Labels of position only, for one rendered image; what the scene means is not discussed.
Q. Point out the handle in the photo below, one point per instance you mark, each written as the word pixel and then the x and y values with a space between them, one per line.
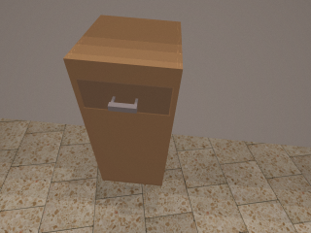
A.
pixel 123 107

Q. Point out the drawer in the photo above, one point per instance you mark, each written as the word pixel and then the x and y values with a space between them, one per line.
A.
pixel 152 99

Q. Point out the cabinet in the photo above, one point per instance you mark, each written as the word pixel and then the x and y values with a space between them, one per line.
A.
pixel 129 147

